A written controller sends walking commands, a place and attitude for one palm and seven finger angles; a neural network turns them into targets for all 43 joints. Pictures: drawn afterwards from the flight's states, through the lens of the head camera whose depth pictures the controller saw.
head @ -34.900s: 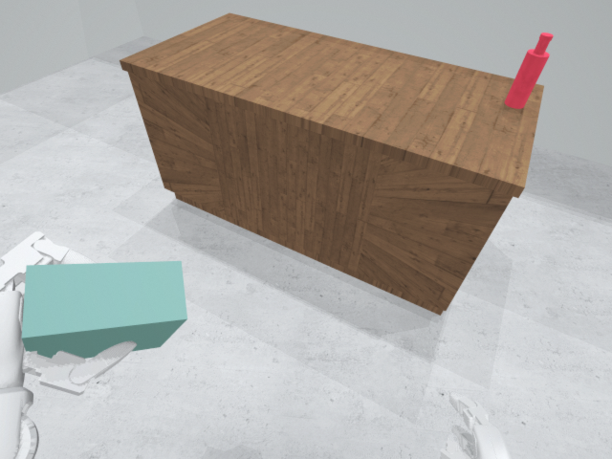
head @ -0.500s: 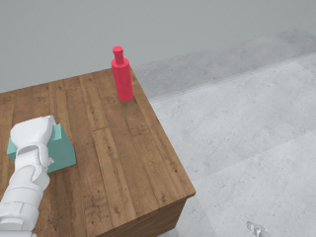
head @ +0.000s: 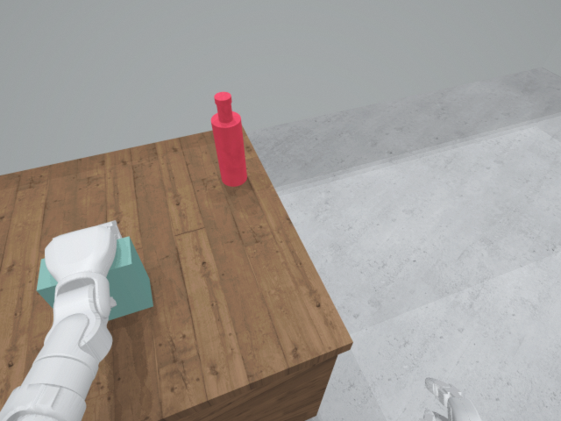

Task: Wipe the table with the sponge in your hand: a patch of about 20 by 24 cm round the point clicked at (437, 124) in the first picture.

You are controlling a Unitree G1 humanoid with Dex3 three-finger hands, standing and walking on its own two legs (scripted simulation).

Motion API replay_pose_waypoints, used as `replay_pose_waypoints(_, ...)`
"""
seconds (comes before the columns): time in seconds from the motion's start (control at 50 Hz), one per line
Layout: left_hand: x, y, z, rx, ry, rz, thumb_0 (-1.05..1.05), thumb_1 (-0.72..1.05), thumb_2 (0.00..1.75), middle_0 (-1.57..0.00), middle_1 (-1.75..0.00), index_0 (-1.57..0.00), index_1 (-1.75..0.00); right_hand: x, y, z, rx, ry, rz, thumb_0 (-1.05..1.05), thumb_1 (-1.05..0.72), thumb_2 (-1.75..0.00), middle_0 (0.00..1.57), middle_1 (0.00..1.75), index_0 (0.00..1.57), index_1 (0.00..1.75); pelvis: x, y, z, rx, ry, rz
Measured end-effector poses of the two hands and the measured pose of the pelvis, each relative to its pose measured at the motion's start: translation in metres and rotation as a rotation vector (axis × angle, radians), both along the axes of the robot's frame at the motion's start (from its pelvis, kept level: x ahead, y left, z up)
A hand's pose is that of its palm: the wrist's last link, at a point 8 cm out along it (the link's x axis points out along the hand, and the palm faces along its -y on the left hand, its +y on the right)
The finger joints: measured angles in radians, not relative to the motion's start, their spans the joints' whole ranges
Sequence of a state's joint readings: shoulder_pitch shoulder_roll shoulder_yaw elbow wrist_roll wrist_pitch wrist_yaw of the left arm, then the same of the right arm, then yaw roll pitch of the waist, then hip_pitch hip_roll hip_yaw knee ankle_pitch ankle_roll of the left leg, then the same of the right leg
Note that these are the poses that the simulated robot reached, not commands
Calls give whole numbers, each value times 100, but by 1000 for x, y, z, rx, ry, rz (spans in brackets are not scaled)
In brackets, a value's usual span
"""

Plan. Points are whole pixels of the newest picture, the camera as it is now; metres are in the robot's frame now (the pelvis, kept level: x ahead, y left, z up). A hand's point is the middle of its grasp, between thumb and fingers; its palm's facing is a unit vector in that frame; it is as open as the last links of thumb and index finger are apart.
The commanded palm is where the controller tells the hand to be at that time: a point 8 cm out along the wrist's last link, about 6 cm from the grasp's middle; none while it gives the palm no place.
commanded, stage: wipe back along the first lane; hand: left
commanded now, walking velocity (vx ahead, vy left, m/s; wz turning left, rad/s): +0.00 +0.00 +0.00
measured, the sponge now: (105, 291) +0.31 +0.32 -0.03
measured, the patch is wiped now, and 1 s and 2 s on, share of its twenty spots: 1.00 1.00 1.00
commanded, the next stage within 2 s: lift the sponge slowly off the table in 0.88 s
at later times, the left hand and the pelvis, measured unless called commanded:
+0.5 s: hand (100, 313) +0.25 +0.28 +0.02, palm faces -0.03 -0.05 -1.00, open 10.2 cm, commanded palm +0.21 +0.27 +0.05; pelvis +0.00 -0.02 +0.00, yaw +0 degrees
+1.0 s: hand (102, 335) +0.22 +0.27 +0.02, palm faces -0.02 -0.06 -1.00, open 10.2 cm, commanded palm +0.18 +0.25 +0.06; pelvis +0.00 -0.02 +0.00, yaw -1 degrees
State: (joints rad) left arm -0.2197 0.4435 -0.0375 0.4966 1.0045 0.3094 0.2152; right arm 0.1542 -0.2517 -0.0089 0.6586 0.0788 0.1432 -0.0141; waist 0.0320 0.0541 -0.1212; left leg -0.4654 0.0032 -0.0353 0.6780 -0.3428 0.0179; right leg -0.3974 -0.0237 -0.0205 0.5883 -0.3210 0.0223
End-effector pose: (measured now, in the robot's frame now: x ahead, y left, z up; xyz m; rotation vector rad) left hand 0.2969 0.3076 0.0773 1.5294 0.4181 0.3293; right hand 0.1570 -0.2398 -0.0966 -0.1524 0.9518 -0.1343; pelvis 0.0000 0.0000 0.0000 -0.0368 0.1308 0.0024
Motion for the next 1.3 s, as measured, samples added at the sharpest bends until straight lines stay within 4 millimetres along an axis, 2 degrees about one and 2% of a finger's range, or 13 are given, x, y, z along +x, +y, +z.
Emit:
replay_pose_waypoints(0.12, -17, -10, 1, -11, -20, -3, 0, -49, 109, -66, -140, -68, -141, 7, -5, 2, 7, -28, -1, 1, -90, -90, 20, 30, 20, 30, 4, -3, 1, 3, -12, -4)
replay_pose_waypoints(0.46, -63, -31, 1, -24, -21, 16, 0, -49, 109, -66, -141, -68, -141, 47, -2, 19, 33, -161, 72, 1, -90, -90, 20, 30, 20, 30, 2, -17, 3, 16, -59, 3)
replay_pose_waypoints(0.58, -70, -34, 0, -31, -13, 20, 0, -49, 109, -66, -141, -68, -141, 49, -4, 20, 31, -169, 81, 1, -90, -90, 20, 30, 20, 30, 1, -22, 3, 18, -65, 4)
replay_pose_waypoints(0.88, -89, -42, -1, -38, -21, 1, 0, -49, 109, -66, -141, -68, -141, 36, -13, 16, 25, -160, 51, 2, -90, -90, 20, 30, 20, 30, 1, -21, 4, 20, -76, -9)
replay_pose_waypoints(1.3, -108, -48, 3, -74, -25, -12, 1, -50, 108, -68, -139, -70, -139, 59, 13, 31, 51, -237, 101, 2, -90, -90, 20, 30, 20, 30, -1, -14, 5, 19, -114, -6)
